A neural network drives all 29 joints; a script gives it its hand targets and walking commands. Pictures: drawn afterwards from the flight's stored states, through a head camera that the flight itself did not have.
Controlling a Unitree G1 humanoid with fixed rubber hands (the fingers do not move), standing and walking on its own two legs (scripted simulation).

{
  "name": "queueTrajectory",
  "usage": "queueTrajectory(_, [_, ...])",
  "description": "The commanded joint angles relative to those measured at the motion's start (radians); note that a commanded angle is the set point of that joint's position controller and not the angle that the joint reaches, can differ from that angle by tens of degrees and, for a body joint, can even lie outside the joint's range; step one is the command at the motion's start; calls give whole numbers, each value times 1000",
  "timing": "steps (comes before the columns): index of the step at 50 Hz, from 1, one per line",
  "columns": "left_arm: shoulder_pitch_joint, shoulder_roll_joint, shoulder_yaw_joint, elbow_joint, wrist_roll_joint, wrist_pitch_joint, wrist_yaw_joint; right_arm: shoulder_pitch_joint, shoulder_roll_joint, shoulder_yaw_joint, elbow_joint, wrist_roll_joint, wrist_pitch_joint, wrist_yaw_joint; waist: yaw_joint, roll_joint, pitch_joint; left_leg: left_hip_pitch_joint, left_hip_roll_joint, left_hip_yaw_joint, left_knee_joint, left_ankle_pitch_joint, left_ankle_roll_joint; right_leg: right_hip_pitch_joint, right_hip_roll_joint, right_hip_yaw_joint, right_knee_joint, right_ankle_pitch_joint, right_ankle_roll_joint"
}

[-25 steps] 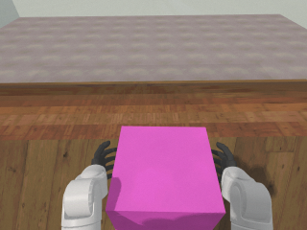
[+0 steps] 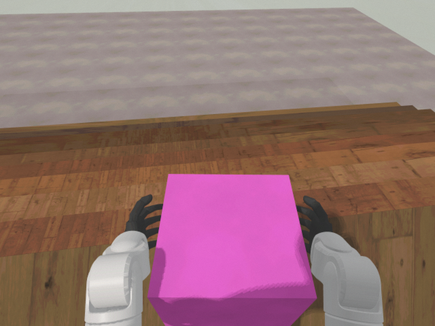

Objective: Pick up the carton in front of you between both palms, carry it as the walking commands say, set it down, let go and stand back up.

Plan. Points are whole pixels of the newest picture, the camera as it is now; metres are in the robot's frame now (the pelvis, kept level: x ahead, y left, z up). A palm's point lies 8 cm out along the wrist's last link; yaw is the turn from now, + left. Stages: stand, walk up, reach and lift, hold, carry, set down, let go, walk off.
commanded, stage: carry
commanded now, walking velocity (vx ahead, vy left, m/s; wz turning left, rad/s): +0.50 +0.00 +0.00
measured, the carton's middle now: (227, 259) +0.27 -0.01 +0.01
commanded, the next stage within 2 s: none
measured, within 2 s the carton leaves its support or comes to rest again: neither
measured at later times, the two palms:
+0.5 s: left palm (164, 114) +0.61 +0.13 +0.09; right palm (279, 109) +0.64 -0.17 +0.08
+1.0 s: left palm (168, 53) +1.02 +0.15 +0.08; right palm (250, 55) +1.02 -0.15 +0.07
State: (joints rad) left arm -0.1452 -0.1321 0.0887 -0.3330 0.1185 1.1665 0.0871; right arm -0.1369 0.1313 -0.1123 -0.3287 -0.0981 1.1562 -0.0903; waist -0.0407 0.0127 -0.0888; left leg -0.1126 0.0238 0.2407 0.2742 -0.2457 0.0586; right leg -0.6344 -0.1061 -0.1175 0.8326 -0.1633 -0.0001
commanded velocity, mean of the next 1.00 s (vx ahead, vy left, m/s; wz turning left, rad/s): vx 0.50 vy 0.00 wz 0.00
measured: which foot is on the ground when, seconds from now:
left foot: down 0.00-0.22, up 0.24-0.70, down 0.72-1.00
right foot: up 0.00-0.18, down 0.20-0.74, up 0.76-1.00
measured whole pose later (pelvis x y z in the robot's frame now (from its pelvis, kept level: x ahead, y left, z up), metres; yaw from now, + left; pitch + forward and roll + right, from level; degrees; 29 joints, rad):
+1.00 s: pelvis +0.64 +0.01 -0.02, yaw +2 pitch +6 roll -1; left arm -0.70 -0.03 0.25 0.02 0.08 1.20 0.13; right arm -0.68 0.03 -0.24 0.05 -0.04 1.16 -0.15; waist -0.05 0.01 0.07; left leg -0.37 -0.01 0.16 0.57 -0.31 0.11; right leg -0.67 -0.05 0.01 1.00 -0.34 -0.03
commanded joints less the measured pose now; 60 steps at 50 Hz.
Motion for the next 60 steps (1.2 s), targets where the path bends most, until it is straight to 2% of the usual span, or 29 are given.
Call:
queueTrajectory(1, [-395, -913, -708, -49, -363, 1, -225, -434, 874, 739, -67, 427, 22, 286, 17, 113, -127, 205, 234, -158, -81, 423, 70, -59, 14, -50, -130, 77, -2])
queueTrajectory(6, [-415, -860, -694, -67, -390, 40, -239, -438, 827, 722, -69, 402, 50, 269, 19, 135, -48, 183, 218, -71, -53, 494, 44, 106, 30, -106, -275, 159, -42])
queueTrajectory(9, [-423, -843, -683, -50, -399, 52, -244, -463, 813, 715, -67, 393, 67, 263, 43, 116, -154, 107, 170, 13, 268, 730, 10, 450, 148, -202, -319, 33, -59])
queueTrajectory(10, [-429, -840, -670, -44, -403, 56, -248, -459, 791, 701, -57, 382, 69, 261, 91, 72, -241, -8, 131, 1, 502, 572, -25, 658, 86, -121, -335, -22, -54])
queueTrajectory(11, [-444, -818, -665, -51, -408, 52, -253, -495, 796, 718, -111, 390, 74, 258, 91, -188, -332, -282, 37, -31, 812, 261, -72, 851, -210, 358, -420, -167, -174])
queueTrajectory(12, [-448, -833, -670, -21, -427, 49, -256, -512, 816, 729, -94, 391, 79, 256, 99, -315, -336, -490, -67, -134, 1004, -217, -80, 942, -301, 643, -578, -64, -258])
queueTrajectory(13, [-479, -861, -681, -41, -447, 45, -261, -521, 836, 725, -76, 386, 67, 253, 94, -237, -311, -544, -6, -239, 1122, -240, -41, 884, -293, 547, -538, 48, -239])
queueTrajectory(14, [-531, -882, -706, -41, -461, 36, -266, -547, 852, 711, -54, 373, 57, 250, 90, -192, -313, -570, 27, -252, 1164, -203, -11, 819, -264, 463, -513, 106, -233])
queueTrajectory(15, [-560, -910, -716, -53, -472, 27, -267, -561, 886, 720, -58, 379, 43, 246, 79, -71, -291, -561, 65, -265, 1117, -151, 3, 726, -246, 375, -510, 103, -201])
queueTrajectory(16, [-606, -913, -727, -56, -482, 18, -269, -585, 894, 723, -45, 379, 34, 243, 69, -53, -285, -542, 90, -275, 1036, -97, 4, 666, -222, 319, -538, 11, -167])
queueTrajectory(19, [-651, -884, -735, -22, -483, 0, -269, -565, 887, 718, 36, 346, 12, 229, 60, -102, -262, -531, 92, -226, 930, -29, -18, 577, -182, 185, -577, -55, -154])
queueTrajectory(24, [-775, -806, -698, 70, -476, -19, -250, -745, 805, 691, 95, 357, -5, 209, 78, -90, -202, -695, 94, -164, 717, 74, -36, 673, -161, 94, -561, 155, -188])
queueTrajectory(31, [-1004, -754, -583, 256, -461, -1, -202, -1005, 772, 610, 278, 420, 21, 186, 97, -118, -135, -554, 4, -62, 368, 241, 23, 677, -90, 6, -476, 412, -167])
queueTrajectory(32, [-1025, -760, -558, 311, -449, 4, -199, -1036, 767, 585, 311, 412, 26, 184, 87, -151, -135, -511, 14, -90, 334, 238, 36, 679, -109, 4, -463, 454, -156])
queueTrajectory(34, [-1104, -797, -540, 343, -474, 6, -199, -1119, 795, 546, 344, 429, 29, 183, 51, -172, -201, -338, -48, -21, 310, 199, 52, 693, -89, -51, -345, 665, -118])
queueTrajectory(35, [-1136, -811, -530, 372, -472, 5, -200, -1134, 799, 523, 387, 426, 31, 181, 5, -138, -254, -183, -89, 12, 259, 175, 55, 676, -63, -80, -179, 720, -91])
queueTrajectory(36, [-1175, -819, -529, 366, -478, 5, -200, -1147, 829, 524, 402, 438, 26, 185, -55, -59, -365, 25, -34, -82, 250, 136, 63, 583, -41, -82, 64, 579, -66])
queueTrajectory(37, [-1190, -859, -512, 388, -482, 12, -199, -1157, 810, 490, 433, 428, 22, 189, -47, 185, -497, 295, 247, -528, 260, 95, 177, 300, 63, -47, 344, 149, -28])
queueTrajectory(38, [-1219, -873, -508, 394, -483, 14, -194, -1140, 841, 481, 478, 441, 16, 196, -63, 347, -532, 452, 333, -830, 127, 193, 264, 47, 214, 70, 556, -366, -20])
queueTrajectory(39, [-1265, -890, -495, 392, -485, 10, -186, -1210, 882, 498, 423, 481, 10, 204, -45, 300, -493, 453, 305, -725, 175, 317, 251, -49, 154, 161, 633, -388, -45])
queueTrajectory(41, [-1301, -937, -479, 354, -476, 6, -174, -1313, 984, 526, 354, 527, 5, 210, -29, 58, -434, 311, 270, -567, 209, 500, 211, -68, 86, 177, 540, -306, -61])
queueTrajectory(42, [-1291, -939, -460, 342, -454, 1, -168, -1363, 1010, 538, 319, 542, 4, 210, -18, 17, -433, 268, 259, -514, 211, 507, 199, -52, 66, 179, 472, -274, -58])
queueTrajectory(48, [-1161, -975, -495, 303, -426, 5, -158, -1246, 1011, 555, 254, 513, 11, 203, -28, 98, -456, 298, 222, -352, 255, 675, 190, -88, 68, 107, 163, -184, -31])
queueTrajectory(51, [-1151, -964, -548, 252, -426, -3, -172, -1208, 975, 585, 224, 484, 9, 205, -16, 127, -446, 271, 208, -266, 321, 735, 173, -82, 67, 76, 204, 25, -38])
queueTrajectory(53, [-1167, -951, -567, 224, -447, 1, -181, -1192, 942, 605, 212, 471, 10, 204, -25, 102, -395, 296, 213, -287, 367, 683, 178, -175, 54, 87, 207, 37, -51])
queueTrajectory(54, [-1164, -911, -567, 216, -438, 2, -183, -1175, 950, 623, 216, 476, 15, 200, -90, 84, -342, 453, 197, -363, 388, 558, 163, -373, 34, 127, 152, 152, -54])
queueTrajectory(56, [-1140, -874, -550, 242, -431, 16, -192, -1149, 916, 643, 234, 475, 13, 199, -123, 25, -272, 497, 184, -411, 471, 509, 154, -473, 36, 117, -4, 215, -61])
queueTrajectory(58, [-1115, -832, -520, 288, -408, 31, -195, -1134, 927, 638, 291, 499, 18, 206, -110, 21, -243, 207, 103, -295, 496, 316, 116, -145, 73, 67, -270, 562, -65])
queueTrajectory(60, [-1129, -793, -497, 325, -370, 39, -187, -1183, 930, 647, 315, 529, 12, 214, -72, 80, -224, -50, 95, -260, 465, 192, 77, 215, 81, 31, -302, 690, -69])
